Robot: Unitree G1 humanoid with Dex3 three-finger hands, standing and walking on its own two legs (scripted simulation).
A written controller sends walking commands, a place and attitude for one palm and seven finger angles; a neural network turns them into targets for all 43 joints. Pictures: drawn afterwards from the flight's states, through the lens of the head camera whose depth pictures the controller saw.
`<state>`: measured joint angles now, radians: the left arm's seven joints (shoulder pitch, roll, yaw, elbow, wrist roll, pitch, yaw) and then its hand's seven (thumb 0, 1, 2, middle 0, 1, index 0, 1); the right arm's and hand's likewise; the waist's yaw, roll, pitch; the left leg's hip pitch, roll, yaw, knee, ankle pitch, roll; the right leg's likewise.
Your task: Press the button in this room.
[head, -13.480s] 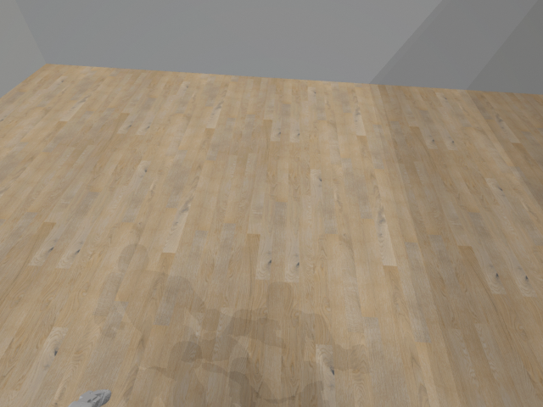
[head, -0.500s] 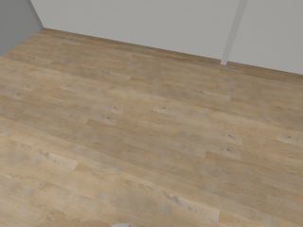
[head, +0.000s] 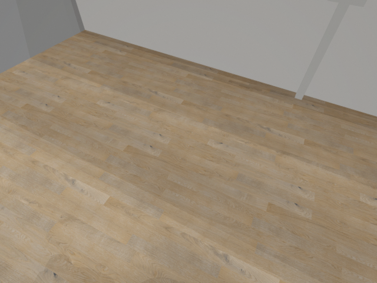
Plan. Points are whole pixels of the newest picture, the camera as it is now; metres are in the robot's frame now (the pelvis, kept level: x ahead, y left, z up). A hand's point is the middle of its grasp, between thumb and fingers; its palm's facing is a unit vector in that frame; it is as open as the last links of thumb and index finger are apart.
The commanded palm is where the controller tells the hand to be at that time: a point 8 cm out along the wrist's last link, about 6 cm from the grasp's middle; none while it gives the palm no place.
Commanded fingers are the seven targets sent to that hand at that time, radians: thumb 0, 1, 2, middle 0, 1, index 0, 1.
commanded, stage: stand and wait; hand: left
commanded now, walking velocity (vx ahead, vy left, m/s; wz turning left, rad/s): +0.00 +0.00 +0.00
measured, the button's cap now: out of the picture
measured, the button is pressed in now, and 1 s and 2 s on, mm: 0 0 0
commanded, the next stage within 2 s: turn or walk to find it in 0.34 s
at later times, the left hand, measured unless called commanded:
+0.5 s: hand out of the picture +0.00 +0.15 -0.18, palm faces +0.10 -0.98 -0.19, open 7.3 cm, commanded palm none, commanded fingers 0.00 0.90 0.90 -0.20 -0.30 -0.20 -0.30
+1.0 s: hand out of the picture +0.03 +0.16 -0.18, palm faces -0.08 -0.95 -0.30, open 7.3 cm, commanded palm none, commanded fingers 0.00 0.90 0.90 -0.20 -0.30 -0.20 -0.30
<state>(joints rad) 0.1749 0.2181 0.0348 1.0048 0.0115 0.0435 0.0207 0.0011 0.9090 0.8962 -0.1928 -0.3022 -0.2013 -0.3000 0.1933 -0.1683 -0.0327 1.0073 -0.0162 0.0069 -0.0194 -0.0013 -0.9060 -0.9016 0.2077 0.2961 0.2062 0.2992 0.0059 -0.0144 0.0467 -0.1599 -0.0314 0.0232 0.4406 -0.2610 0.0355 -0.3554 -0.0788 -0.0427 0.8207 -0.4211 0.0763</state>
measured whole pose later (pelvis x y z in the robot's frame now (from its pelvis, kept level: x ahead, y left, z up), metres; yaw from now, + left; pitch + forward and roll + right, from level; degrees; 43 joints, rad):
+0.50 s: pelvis -0.01 -0.03 +0.00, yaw +2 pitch -2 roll +0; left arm 0.24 0.16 0.02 1.13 0.00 0.02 0.03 0.00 0.92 0.90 -0.20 -0.30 -0.20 -0.30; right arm 0.30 -0.14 -0.02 1.15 -0.01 0.01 -0.03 0.00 -0.91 -0.90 0.20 0.30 0.20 0.30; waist 0.01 0.00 0.04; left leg -0.17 0.04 0.01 0.49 -0.28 -0.03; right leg -0.20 -0.03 -0.13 0.50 -0.26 -0.02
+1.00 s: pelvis -0.03 -0.05 -0.02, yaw -10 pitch -1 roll +2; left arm 0.24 0.19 0.07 1.02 0.02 0.02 0.00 0.00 0.91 0.90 -0.19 -0.30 -0.20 -0.30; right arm 0.18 -0.21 -0.08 1.03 -0.01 0.04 -0.03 0.00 -0.91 -0.90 0.21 0.30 0.20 0.30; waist 0.03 0.06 0.09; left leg -0.32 0.11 0.11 0.84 -0.48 -0.05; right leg -0.32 0.00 -0.09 0.70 -0.35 -0.06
